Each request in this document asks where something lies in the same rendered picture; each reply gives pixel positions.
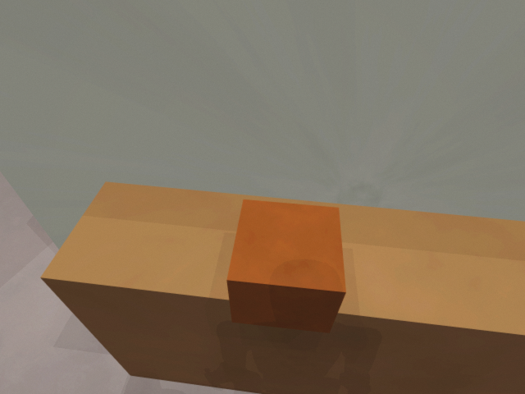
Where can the pedestal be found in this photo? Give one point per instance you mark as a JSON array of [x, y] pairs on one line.
[[434, 302]]

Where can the carton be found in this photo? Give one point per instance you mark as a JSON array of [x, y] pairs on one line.
[[287, 267]]

